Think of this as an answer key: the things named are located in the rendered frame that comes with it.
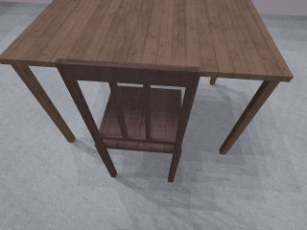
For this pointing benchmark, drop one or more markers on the table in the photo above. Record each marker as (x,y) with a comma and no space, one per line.
(227,39)

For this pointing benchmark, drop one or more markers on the chair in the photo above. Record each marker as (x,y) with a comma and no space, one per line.
(136,118)

